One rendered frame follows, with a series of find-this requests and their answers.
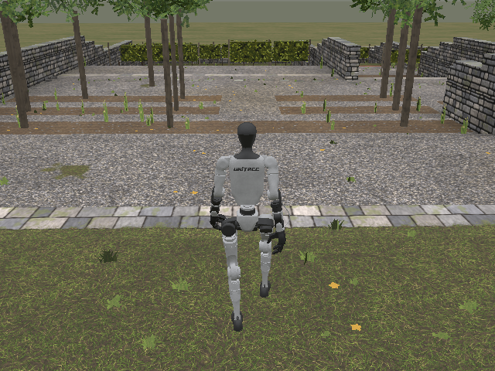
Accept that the robot head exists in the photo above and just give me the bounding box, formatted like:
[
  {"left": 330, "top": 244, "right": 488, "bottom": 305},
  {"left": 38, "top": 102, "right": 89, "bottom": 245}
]
[{"left": 234, "top": 122, "right": 260, "bottom": 159}]

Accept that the robot right forearm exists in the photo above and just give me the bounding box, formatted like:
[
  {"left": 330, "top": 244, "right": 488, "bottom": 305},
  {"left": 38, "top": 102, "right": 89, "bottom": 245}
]
[{"left": 271, "top": 189, "right": 285, "bottom": 232}]

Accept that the robot right upper arm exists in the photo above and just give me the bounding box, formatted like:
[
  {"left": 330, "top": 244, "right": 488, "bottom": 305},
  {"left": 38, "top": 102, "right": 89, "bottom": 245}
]
[{"left": 263, "top": 155, "right": 279, "bottom": 200}]

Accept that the robot left hand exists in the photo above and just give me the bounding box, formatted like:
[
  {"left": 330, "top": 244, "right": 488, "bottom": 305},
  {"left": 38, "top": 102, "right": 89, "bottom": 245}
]
[{"left": 210, "top": 214, "right": 226, "bottom": 230}]

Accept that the robot left upper arm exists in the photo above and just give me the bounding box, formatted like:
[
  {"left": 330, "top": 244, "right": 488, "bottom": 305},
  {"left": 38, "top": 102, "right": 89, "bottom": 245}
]
[{"left": 213, "top": 155, "right": 231, "bottom": 198}]

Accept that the robot left forearm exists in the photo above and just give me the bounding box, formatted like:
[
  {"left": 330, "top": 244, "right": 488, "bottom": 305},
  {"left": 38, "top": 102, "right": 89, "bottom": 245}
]
[{"left": 210, "top": 186, "right": 222, "bottom": 216}]

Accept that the right robot thigh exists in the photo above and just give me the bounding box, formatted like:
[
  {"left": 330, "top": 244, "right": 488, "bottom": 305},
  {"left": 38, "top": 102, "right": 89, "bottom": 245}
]
[{"left": 258, "top": 214, "right": 274, "bottom": 254}]

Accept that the robot right hand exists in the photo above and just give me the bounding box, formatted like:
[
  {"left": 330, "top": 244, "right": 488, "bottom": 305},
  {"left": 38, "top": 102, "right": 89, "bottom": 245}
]
[{"left": 267, "top": 230, "right": 286, "bottom": 254}]

